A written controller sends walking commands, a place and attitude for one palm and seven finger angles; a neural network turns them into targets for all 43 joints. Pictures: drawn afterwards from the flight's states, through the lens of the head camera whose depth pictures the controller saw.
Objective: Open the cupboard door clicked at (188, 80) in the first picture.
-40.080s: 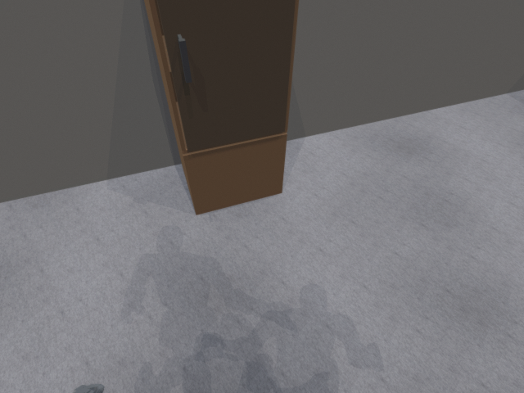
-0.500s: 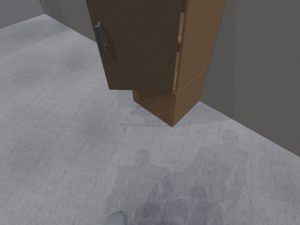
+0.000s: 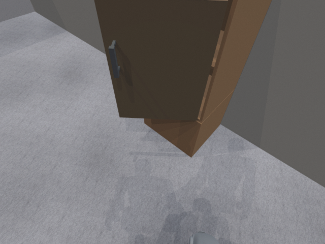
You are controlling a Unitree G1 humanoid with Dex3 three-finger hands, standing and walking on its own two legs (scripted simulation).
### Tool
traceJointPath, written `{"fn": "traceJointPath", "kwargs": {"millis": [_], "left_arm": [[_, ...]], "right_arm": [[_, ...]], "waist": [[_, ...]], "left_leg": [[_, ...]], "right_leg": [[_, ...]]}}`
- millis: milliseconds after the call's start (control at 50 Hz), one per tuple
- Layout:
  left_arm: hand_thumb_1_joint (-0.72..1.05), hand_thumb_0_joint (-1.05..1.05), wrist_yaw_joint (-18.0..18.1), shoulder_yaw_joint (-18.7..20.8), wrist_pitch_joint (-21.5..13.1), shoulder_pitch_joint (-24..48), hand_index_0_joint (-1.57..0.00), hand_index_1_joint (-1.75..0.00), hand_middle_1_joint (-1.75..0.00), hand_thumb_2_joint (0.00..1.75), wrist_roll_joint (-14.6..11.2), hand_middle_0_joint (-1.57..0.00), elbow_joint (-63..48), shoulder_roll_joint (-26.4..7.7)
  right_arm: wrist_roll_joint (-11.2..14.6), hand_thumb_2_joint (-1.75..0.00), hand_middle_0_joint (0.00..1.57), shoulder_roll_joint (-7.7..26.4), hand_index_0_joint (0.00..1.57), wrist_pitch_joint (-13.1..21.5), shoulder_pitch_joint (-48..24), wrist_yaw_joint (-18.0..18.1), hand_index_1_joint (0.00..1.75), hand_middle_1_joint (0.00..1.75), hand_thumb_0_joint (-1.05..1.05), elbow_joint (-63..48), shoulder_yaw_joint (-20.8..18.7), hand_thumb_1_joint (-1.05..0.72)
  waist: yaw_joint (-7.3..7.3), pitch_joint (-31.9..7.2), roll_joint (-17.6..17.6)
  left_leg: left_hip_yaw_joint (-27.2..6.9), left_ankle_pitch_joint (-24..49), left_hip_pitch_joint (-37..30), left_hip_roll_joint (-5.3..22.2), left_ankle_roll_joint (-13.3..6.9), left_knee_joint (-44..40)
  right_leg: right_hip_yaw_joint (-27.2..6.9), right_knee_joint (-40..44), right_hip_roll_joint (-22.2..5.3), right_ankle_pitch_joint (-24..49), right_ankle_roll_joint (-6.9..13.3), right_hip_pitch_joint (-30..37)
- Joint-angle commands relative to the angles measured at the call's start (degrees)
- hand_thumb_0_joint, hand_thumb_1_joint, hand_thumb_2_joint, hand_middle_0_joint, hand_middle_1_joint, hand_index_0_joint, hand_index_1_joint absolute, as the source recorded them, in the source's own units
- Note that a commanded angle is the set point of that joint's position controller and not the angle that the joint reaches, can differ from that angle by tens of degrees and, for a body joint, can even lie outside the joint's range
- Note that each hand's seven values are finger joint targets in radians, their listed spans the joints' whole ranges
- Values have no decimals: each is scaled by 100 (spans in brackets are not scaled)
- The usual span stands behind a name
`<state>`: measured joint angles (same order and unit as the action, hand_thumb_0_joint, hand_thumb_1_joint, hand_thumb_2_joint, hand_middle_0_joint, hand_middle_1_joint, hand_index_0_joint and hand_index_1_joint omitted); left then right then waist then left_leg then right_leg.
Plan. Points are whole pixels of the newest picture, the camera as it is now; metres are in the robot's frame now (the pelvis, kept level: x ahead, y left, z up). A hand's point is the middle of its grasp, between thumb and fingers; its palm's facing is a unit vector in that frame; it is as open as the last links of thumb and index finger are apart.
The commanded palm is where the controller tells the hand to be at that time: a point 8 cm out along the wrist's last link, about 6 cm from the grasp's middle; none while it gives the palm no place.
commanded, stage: take the last steps up to it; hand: left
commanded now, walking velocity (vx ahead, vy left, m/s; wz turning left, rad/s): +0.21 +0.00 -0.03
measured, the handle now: (115, 59) +0.72 +0.24 +0.03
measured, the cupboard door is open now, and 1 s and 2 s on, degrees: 39 39 39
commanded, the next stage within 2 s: come to a stop and stand still in 0.12 s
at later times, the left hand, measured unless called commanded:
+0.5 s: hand (111, 222) +0.20 +0.17 -0.18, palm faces +0.05 -0.98 -0.21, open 7.2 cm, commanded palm none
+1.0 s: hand out of the picture +0.14 +0.16 -0.18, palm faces +0.01 -0.97 -0.24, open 7.4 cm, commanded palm none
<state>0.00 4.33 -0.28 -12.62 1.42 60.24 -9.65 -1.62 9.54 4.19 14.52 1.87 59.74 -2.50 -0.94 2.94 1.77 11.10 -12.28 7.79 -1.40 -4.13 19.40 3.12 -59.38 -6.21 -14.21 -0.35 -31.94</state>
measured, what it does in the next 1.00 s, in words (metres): walks ahead: right foot, then left foot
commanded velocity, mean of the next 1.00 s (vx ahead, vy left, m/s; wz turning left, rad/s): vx -0.07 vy -0.01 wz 0.00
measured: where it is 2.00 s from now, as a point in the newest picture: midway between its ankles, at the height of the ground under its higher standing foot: outside the picture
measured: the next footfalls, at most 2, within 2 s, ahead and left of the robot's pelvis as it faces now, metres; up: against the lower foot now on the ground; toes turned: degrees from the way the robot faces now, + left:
right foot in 0.20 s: +0.17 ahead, -0.13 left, +0.00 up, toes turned -8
left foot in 0.54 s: +0.19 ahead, +0.10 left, +0.00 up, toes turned +1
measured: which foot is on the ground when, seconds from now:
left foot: down 0.00-0.22, up 0.24-0.52, down 0.54-1.00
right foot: up 0.00-0.18, down 0.20-0.56, up 0.58-0.94, down 0.96-1.00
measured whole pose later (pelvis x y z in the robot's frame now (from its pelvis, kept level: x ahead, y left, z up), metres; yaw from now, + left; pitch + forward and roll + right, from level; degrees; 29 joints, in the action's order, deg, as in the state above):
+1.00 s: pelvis +0.10 -0.03 -0.01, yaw -1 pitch +0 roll +0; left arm 1.2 2.4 2.1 -12.7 0.9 59.1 -10.2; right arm -1.1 10.2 -2.4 10.1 1.2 59.1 -2.9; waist 0.7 3.0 -1.2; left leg 3.6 -12.1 21.0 2.4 0.6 30.6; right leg 1.9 -29.9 -2.0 -20.3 0.1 -10.2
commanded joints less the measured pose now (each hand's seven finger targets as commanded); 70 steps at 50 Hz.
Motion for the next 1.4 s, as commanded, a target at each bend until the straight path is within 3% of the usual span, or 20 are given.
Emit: {"fn": "traceJointPath", "kwargs": {"millis": [0,100,160,180,200,220,280,320,480,520,560,660,780,860,900,940,1000,1080,1140,1380], "left_arm": [[90,0,-71,-75,-57,57,-20,-30,-30,90,4,-20,-372,-73],[90,0,-72,-132,-92,510,-20,-30,-30,90,2,-20,-574,-179],[90,0,-40,-62,-187,-335,-20,-30,-30,90,4,-20,-301,-445],[90,0,15,39,-261,-1093,-20,-30,-30,90,11,-20,-75,-878],[90,0,55,113,-256,-1540,-20,-30,-30,90,-53,-20,49,-1322],[90,0,116,85,-294,-1325,-20,-30,-30,90,-91,-20,21,-1149],[90,0,220,-120,-255,-226,-20,-30,-30,90,-79,-20,-242,-667],[90,0,248,-121,-212,103,-20,-30,-30,90,-63,-20,-321,-658],[90,0,264,73,35,100,-20,-30,-30,90,-49,-20,-348,-858],[90,0,238,-7,139,-172,-20,-30,-30,90,-97,-20,-480,-455],[90,0,263,-58,259,-3,-20,-30,-30,90,-90,-20,-506,-422],[90,0,182,-9,272,-228,-20,-30,-30,90,-75,-20,-349,-475],[90,0,101,-49,313,-60,-20,-30,-30,90,-41,-20,-492,-448],[90,0,87,-99,252,-401,-20,-30,-30,90,-61,-20,-354,-354],[90,0,114,-91,175,-787,-20,-30,-30,90,-28,-20,-205,-482],[90,0,154,-66,104,-398,-20,-30,-30,90,-11,-20,-313,-1064],[90,0,177,-187,-18,40,-20,-30,-30,90,-41,-20,-268,-755],[90,0,178,-245,-26,-85,-20,-30,-30,90,-122,-20,-122,-544],[90,0,175,-235,49,-284,-20,-30,-30,90,-125,-20,60,-526],[90,0,190,-253,-19,-628,-20,-30,-30,90,-152,-20,321,-334]], "right_arm": [[-6,-90,20,545,20,4,674,-40,30,30,0,43,-39,-90],[-47,-90,20,625,20,-78,953,-38,30,30,0,262,-12,-90],[27,-90,20,540,20,-108,949,-43,30,30,0,350,26,-90],[88,-90,20,409,20,-86,916,-76,30,30,0,277,34,-90],[103,-90,20,341,20,-116,1028,-95,30,30,0,148,22,-90],[116,-90,20,376,20,-189,708,-53,30,30,0,130,17,-90],[153,-90,20,76,20,-407,567,-9,30,30,0,268,71,-90],[166,-90,20,-82,20,-560,797,-40,30,30,0,377,86,-90],[85,-90,20,243,20,-635,491,-58,30,30,0,67,-97,-90],[19,-90,20,786,20,-534,471,-38,30,30,0,-107,-159,-90],[-13,-90,20,1079,20,-509,337,69,30,30,0,-240,-197,-90],[10,-90,20,946,20,-462,-196,154,30,30,0,-474,-129,-90],[6,-90,20,1127,20,-494,11,112,30,30,0,-381,-228,-90],[14,-90,20,1145,20,-528,-184,26,30,30,0,-335,-257,-90],[66,-90,20,953,20,-539,-256,-15,30,30,0,-331,-241,-90],[107,-90,20,426,20,-597,-314,-101,30,30,0,-428,-114,-90],[34,-90,20,409,20,-612,-289,-115,30,30,0,-230,-68,-90],[52,-90,20,432,20,-506,301,-47,30,30,0,257,6,-90],[47,-90,20,392,20,-509,251,-22,30,30,0,407,40,-90],[57,-90,20,239,20,-441,619,38,30,30,0,624,94,-90]], "waist": [[52,128,-669],[157,191,-637],[-246,-283,-254],[-507,-782,501],[-499,-873,1404],[-507,-865,1186],[24,-442,227],[203,-426,435],[204,-398,669],[118,-516,-1007],[285,-486,-1646],[103,-707,-809],[329,-782,-1105],[178,-643,-1154],[4,-513,-617],[171,-92,808],[245,128,1257],[279,169,198],[169,488,-449],[130,235,-62]], "left_leg": [[-951,1835,-138,1734,-586,-855],[-910,2102,-250,1688,-473,-372],[-589,2051,329,1179,-57,931],[-247,968,1362,686,208,2063],[-81,-2109,2247,73,445,3604],[-805,-2374,2339,293,447,4272],[-1133,-1630,1606,570,608,3777],[-948,-1273,1172,488,668,3164],[-756,81,524,331,655,1016],[-2110,3048,38,1695,-41,438],[-2698,3180,678,2309,-793,-169],[-1903,3168,-3,1904,-683,135],[-1985,2107,-233,1968,-633,-55],[-1948,468,426,1671,-368,-155],[-1576,-294,987,1191,40,171],[-824,-909,1193,347,561,1078],[-996,-508,777,371,502,1513],[-1237,746,112,634,455,590],[-1318,245,515,655,451,329],[-1204,774,324,660,460,360]], "right_leg": [[-18,972,-115,255,23,53],[260,2106,166,10,130,760],[251,3097,294,814,296,2716],[-945,3140,-674,1793,683,4047],[-2277,3800,-1888,2814,1399,4557],[-2228,3887,-1960,3967,1584,4092],[-842,3897,-1408,4764,1214,2599],[-301,3927,-1101,4497,1028,2129],[-388,3171,-908,2976,751,1935],[184,2306,0,355,88,1190],[-234,398,500,-2234,-1,1200],[-518,-254,458,-1437,-100,674],[-259,848,385,-1554,-141,896],[41,2460,501,-953,-32,1845],[-69,3861,385,-98,46,2591],[-1462,4784,-1030,-953,670,1740],[-1112,4437,-683,419,744,1338],[-607,3967,-146,-47,323,1294],[-638,4170,-23,-702,268,1507],[-520,4195,-39,22,294,1968]]}}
